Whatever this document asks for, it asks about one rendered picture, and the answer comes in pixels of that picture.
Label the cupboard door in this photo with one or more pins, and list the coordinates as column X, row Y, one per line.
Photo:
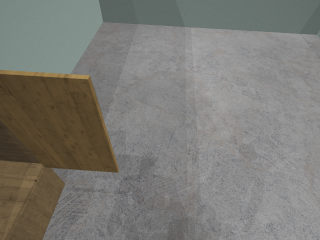
column 57, row 117

